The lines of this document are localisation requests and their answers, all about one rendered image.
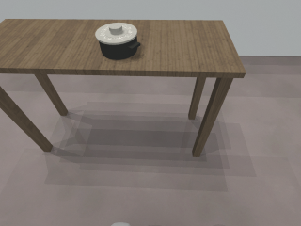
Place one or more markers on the knob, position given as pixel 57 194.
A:
pixel 115 27

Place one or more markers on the table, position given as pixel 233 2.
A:
pixel 168 48

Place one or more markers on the pot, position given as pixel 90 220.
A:
pixel 120 51

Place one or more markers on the lid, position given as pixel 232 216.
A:
pixel 128 33

